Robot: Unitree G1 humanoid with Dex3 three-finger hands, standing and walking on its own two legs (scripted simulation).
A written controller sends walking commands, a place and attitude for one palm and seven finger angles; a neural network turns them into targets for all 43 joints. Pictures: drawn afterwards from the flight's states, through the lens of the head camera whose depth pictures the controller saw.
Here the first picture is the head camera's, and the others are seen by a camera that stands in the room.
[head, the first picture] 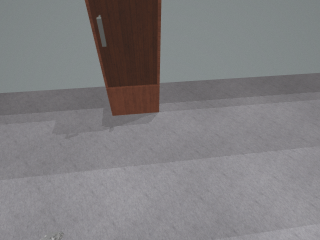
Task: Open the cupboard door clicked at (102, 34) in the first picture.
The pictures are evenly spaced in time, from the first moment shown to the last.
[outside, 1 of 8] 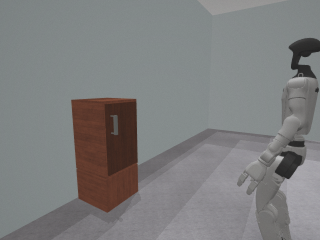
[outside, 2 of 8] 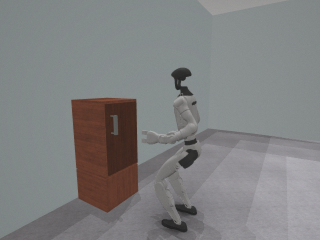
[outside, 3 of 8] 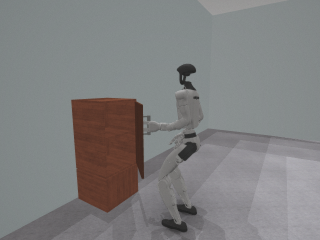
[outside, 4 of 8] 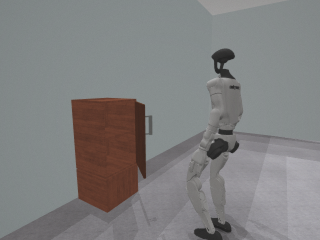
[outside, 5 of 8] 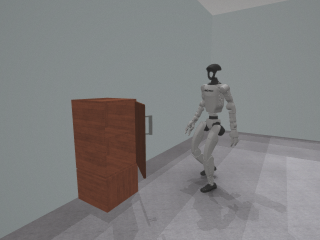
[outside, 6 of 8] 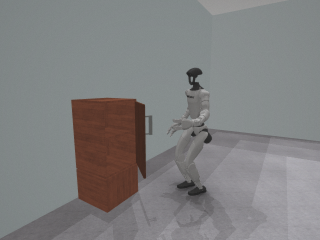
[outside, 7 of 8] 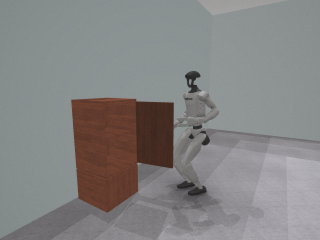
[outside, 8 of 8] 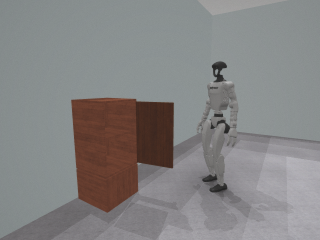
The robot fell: no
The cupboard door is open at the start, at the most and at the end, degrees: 0 100 100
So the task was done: yes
